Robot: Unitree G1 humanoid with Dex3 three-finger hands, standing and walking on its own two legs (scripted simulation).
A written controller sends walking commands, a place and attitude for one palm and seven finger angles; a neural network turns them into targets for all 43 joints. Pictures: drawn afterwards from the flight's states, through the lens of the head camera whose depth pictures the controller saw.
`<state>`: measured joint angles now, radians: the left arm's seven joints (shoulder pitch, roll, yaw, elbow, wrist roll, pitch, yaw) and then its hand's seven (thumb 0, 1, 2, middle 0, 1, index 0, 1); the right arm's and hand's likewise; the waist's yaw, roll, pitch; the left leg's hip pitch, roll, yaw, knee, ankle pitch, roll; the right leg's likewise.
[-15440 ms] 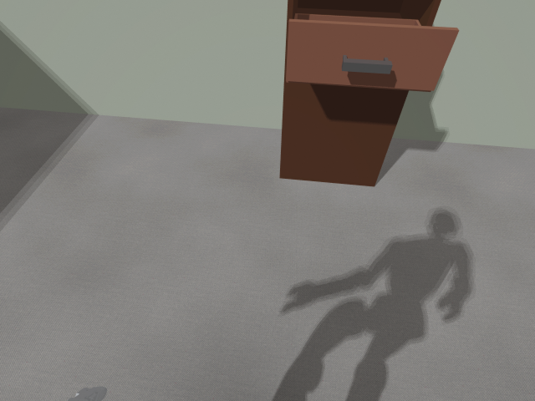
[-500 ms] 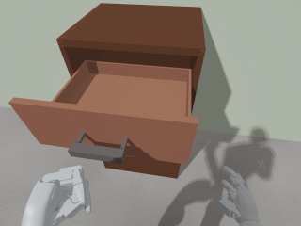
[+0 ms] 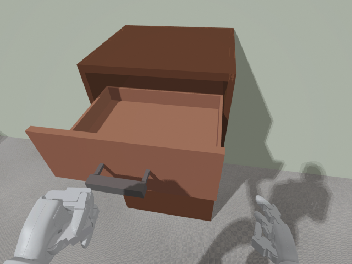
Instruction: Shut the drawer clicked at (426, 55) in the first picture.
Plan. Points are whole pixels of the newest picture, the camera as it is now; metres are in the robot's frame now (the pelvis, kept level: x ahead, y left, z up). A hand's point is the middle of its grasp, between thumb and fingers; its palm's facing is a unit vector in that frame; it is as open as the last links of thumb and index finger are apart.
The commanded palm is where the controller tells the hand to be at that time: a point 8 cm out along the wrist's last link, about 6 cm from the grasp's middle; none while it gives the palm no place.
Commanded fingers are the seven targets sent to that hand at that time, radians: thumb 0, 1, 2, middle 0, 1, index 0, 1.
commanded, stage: raise the hand and make a fist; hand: left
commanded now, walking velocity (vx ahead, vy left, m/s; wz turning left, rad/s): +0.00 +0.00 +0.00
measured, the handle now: (120, 177) +0.29 +0.18 +0.06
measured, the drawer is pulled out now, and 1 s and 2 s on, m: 0.30 0.30 0.30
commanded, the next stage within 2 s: bring the fist close to the handle in 0.20 s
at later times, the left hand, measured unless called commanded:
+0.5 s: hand (101, 223) +0.15 +0.15 +0.14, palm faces +0.00 -0.99 -0.12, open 3.3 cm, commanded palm +0.10 +0.19 +0.14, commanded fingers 0.00 0.90 0.90 -1.40 -1.60 -1.40 -1.60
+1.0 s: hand (113, 219) +0.18 +0.15 +0.09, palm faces -0.02 -1.00 -0.06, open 3.3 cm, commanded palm +0.15 +0.19 +0.09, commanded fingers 0.00 0.90 0.90 -1.40 -1.60 -1.40 -1.60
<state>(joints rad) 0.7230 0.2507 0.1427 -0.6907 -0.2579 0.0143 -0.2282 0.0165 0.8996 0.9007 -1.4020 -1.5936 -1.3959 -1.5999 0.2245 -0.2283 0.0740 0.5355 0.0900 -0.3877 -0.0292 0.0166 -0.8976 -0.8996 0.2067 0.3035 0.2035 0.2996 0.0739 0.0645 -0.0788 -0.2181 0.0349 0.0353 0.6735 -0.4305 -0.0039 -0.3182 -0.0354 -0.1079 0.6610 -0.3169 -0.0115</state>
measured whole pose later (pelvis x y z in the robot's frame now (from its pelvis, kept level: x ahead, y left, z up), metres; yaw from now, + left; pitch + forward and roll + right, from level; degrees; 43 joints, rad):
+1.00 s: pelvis -0.01 +0.00 -0.01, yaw +1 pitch +3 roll +0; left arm 0.55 0.17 0.05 -0.37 -0.20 -0.16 -0.19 0.02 0.90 0.90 -1.40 -1.60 -1.40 -1.60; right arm 0.25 -0.25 0.03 0.57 0.04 -0.37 -0.04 0.02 -0.90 -0.90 0.21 0.30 0.20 0.30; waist 0.03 0.05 -0.05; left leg -0.37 0.02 0.02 0.77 -0.45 0.00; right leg -0.46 -0.05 -0.11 0.75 -0.34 -0.01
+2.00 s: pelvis -0.01 +0.00 -0.02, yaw +1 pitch +8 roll -1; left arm 0.44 0.18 0.02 -0.23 -0.19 -0.26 -0.15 0.00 0.85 0.91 -1.40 -1.59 -1.39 -1.60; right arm 0.25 -0.26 0.03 0.52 0.03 -0.25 -0.03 0.01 -0.90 -0.90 0.21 0.30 0.20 0.30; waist 0.01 0.05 -0.07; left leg -0.51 0.02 0.01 0.87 -0.49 0.00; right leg -0.60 -0.06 -0.12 0.85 -0.38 -0.01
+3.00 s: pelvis -0.03 +0.00 -0.01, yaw +1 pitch +7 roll +0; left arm -0.19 0.20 0.04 0.35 -0.18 -0.27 -0.11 -0.03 0.79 0.98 -1.40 -1.60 -1.40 -1.60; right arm 0.23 -0.27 0.04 0.65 0.04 -0.19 -0.04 0.01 -0.90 -0.90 0.21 0.30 0.20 0.30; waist -0.01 0.03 -0.02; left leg -0.49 0.01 0.02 0.78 -0.41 0.00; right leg -0.59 -0.07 -0.11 0.76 -0.30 -0.01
